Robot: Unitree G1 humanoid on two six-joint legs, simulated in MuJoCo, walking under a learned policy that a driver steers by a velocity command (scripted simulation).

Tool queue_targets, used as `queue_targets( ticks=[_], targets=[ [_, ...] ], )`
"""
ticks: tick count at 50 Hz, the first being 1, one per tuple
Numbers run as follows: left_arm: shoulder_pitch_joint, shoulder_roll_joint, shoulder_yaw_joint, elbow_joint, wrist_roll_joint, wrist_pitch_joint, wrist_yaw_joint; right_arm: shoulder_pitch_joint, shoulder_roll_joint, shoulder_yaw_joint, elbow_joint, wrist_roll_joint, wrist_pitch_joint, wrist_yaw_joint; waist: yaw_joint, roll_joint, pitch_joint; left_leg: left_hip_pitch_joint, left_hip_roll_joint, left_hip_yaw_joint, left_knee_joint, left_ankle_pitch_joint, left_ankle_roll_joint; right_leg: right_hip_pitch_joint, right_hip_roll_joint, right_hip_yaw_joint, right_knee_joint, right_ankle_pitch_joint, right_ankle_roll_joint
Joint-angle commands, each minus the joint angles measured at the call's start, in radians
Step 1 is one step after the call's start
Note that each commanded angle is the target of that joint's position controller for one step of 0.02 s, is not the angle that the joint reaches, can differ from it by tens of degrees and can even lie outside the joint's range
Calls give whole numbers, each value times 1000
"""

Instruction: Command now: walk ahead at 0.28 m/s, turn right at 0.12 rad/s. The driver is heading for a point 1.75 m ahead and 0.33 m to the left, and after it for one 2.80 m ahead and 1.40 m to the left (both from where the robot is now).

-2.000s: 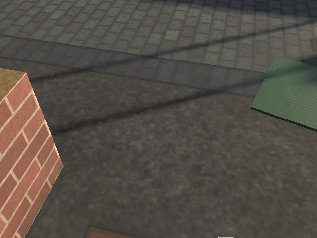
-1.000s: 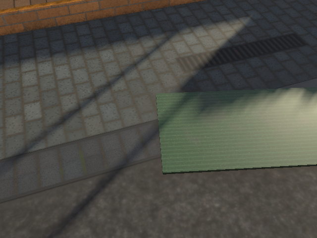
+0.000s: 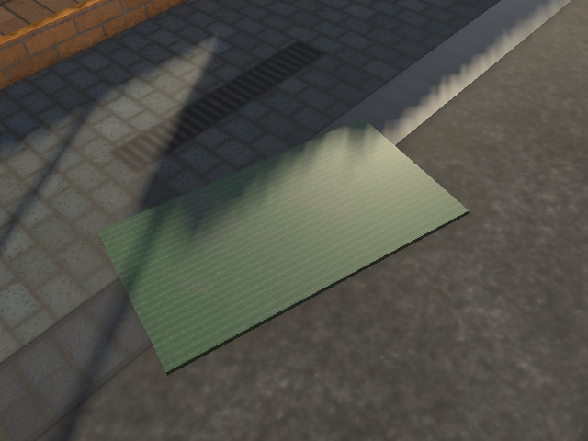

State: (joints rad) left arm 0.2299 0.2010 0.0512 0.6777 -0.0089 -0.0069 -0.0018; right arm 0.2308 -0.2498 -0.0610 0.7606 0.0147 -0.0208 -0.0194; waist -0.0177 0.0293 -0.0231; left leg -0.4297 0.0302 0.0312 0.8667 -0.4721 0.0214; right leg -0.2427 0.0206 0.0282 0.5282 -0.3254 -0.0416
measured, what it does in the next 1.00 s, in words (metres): walks ahead: left foot, then right foot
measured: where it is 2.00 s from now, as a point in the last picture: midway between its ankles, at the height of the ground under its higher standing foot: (289, 298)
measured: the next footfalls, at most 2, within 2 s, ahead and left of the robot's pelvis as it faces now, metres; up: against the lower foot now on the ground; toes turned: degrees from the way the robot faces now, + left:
left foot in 0.32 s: +0.23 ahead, +0.17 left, +0.00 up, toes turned +2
right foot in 0.88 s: +0.56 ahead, -0.06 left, +0.00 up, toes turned -1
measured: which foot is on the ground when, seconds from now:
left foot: up 0.00-0.30, down 0.32-0.88, up 0.90-1.00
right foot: down 0.00-0.34, up 0.36-0.86, down 0.88-1.00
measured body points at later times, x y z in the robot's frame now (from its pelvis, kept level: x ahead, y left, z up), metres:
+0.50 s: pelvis +0.17 +0.08 +0.01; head +0.20 +0.10 +0.46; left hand +0.29 +0.35 -0.11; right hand +0.26 -0.19 -0.11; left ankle +0.19 +0.17 -0.74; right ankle +0.14 -0.08 -0.65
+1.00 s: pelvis +0.46 +0.03 +0.00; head +0.49 +0.02 +0.45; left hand +0.61 +0.29 -0.10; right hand +0.50 -0.25 -0.13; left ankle +0.33 +0.17 -0.64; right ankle +0.52 -0.05 -0.74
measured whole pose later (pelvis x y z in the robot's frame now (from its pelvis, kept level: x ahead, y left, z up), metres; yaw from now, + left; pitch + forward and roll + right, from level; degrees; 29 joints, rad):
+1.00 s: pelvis +0.46 +0.03 +0.00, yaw +1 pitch +2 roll +0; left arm 0.18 0.25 0.06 0.70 0.00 -0.08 -0.03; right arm 0.31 -0.29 -0.04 0.89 0.02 -0.08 0.01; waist -0.02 0.02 0.04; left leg -0.38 0.03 -0.04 1.19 -0.38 0.04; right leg -0.36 0.05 -0.06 0.48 -0.15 -0.07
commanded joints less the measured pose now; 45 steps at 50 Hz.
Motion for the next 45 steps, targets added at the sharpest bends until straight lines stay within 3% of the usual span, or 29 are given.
queue_targets(
  ticks=[1, 4, 5, 8, 11, 13, 15, 16, 17, 18, 19, 20, 21, 22, 23, 24, 27, 31, 36, 39, 41, 42, 43, 44, 45],
  targets=[
    [65, 180, 55, -24, -4, -57, 12, -119, -130, -42, -95, 3, -47, 10, 48, -197, 81, -458, 64, -88, 161, 79, 24, 238, -312, 440, -341, -163, -212],
    [21, 159, 50, -30, 4, -71, 9, -115, -88, -29, -67, -7, -57, 30, 24, -138, 42, -346, 65, -66, 74, 269, 4, 170, -246, 280, -366, 50, -177],
    [26, 156, 52, -21, -4, -73, 7, -123, -77, -23, -62, -5, -56, 34, 29, -138, 39, -313, 63, -60, 14, 310, -2, 154, -228, 238, -369, 74, -172],
    [73, 200, 63, 12, -13, -79, 4, -180, -52, -4, -68, -4, -54, 42, 54, -151, 53, -202, 41, -35, -160, 380, -18, 92, -215, 169, -366, 90, -168],
    [110, 227, 70, 31, -22, -82, -7, -211, -81, 0, -72, 4, -56, 53, 69, -149, 64, -125, 29, -24, -240, 354, -14, 74, -246, 174, -343, 47, -169],
    [108, 238, 71, 38, -26, -79, -10, -199, -106, -2, -68, 7, -61, 60, 53, -149, 74, -75, 23, -13, -279, 328, 9, 74, -266, 187, -313, 24, -158],
    [105, 229, 66, 40, -23, -69, -10, -95, -132, -15, -22, 3, -67, 61, -6, -140, 41, 96, -20, 40, -313, 294, 33, 34, -236, 156, -212, 99, -122],
    [101, 199, 53, 39, -15, -67, -9, 29, -171, -35, 17, 6, -71, 54, -63, -133, -13, 260, -27, 26, -310, 279, 57, -14, -186, 110, -50, 238, -95],
    [89, 135, 30, 12, 1, -67, -3, 192, -257, -56, 45, -1, -76, 46, -129, 38, -127, 466, 162, -219, -379, 224, 129, -151, -96, 8, 324, 202, -31],
    [180, 74, 18, -24, -8, -87, 5, 235, -339, -66, 51, -16, -80, 56, -73, 373, -231, 680, 358, -739, -597, -46, 287, -458, 50, 14, 647, -219, 23],
    [133, 195, 44, -10, -22, -100, 8, 186, -239, -40, 39, -5, -86, 61, -89, 221, -173, 636, 348, -764, -657, -184, 269, -554, -12, 102, 763, -194, 7],
    [57, 223, 53, -30, -37, -102, 6, 124, -190, -25, 28, -7, -86, 58, -78, 166, -77, 547, 322, -628, -645, -154, 233, -605, -64, 80, 763, -93, -19],
    [30, 200, 45, -28, -29, -100, 10, 69, -167, -15, 18, -17, -84, 57, -57, 84, -30, 458, 277, -523, -647, -48, 212, -575, -107, 60, 724, -4, -27],
    [12, 185, 46, -30, -12, -98, 12, 37, -141, -6, 18, -23, -81, 56, -40, 62, 1, 388, 241, -449, -663, 45, 202, -545, -133, 59, 664, 56, -26],
    [27, 171, 46, -28, -7, -92, 11, 20, -131, -2, 16, -30, -82, 53, -15, 79, 6, 336, 213, -389, -679, 127, 191, -494, -150, 59, 633, 97, -24],
    [38, 159, 45, -24, -6, -84, 10, 18, -123, 0, 22, -27, -86, 51, -7, 81, 4, 314, 197, -347, -695, 191, 195, -469, -150, 50, 611, 123, -17],
    [-10, 133, 37, -44, 1, -65, 9, 44, -137, -2, 43, -10, -91, 41, -1, 32, 25, 311, 195, -256, -728, 353, 210, -503, -147, 28, 497, 200, 23],
    [-134, 99, 22, -81, -1, -69, -2, 91, -149, -2, 71, -4, -77, 24, -34, 28, 58, 320, 161, -147, -738, 473, 182, -477, -127, 0, 249, 369, 52],
    [-287, 94, 13, -135, -13, -79, -33, 180, -166, -4, 114, 8, -58, 20, -83, 21, 109, 411, 193, -124, -717, 490, 177, -467, -92, -23, 66, 417, 37],
    [-323, 104, 14, -161, -13, -90, -48, 197, -188, -14, 134, 6, -44, 10, -73, 33, 122, 493, 229, -127, -674, 579, 166, -452, -75, -29, 7, 347, 1],
    [-267, 133, 26, -154, -11, -93, -49, 182, -207, -21, 138, 8, -38, 6, -28, 62, 75, 532, 229, -112, -587, 827, 148, -337, -36, -56, -18, 271, -32],
    [-176, 160, 41, -131, -8, -93, -43, 167, -218, -25, 137, 9, -34, 4, 28, 78, 12, 533, 211, -90, -478, 1014, 135, -200, -2, -84, -33, 261, -56],
    [0, 205, 64, -77, -7, -89, -32, 138, -209, -20, 124, 4, -29, 3, 115, 74, -95, 462, 161, -51, -283, 1079, 104, 42, 6, -89, -47, 291, -86],
    [197, 270, 81, -35, 4, -82, -17, 136, -166, -3, 95, -22, -31, 2, 177, -37, -257, 212, 103, -23, 37, 764, 70, 405, -179, 114, 14, 335, -143],
    [211, 330, 84, -17, 10, -85, -24, 279, -33, 37, 80, -22, -53, 17, 79, -312, -395, -183, -94, -76, 379, -60, 16, 717, -413, 629, -101, 127, -311]
  ],
)
Velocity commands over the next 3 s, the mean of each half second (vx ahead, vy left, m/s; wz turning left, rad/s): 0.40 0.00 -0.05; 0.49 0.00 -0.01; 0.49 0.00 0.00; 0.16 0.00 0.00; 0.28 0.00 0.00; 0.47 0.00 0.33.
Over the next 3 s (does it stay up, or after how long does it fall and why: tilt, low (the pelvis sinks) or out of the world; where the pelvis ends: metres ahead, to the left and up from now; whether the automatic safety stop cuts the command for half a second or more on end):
stays up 1.22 0.02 0.02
